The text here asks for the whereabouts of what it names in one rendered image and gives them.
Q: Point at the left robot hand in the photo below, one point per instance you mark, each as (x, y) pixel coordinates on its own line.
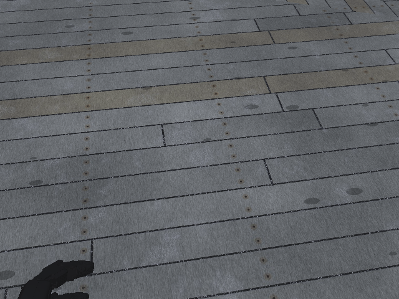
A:
(55, 275)

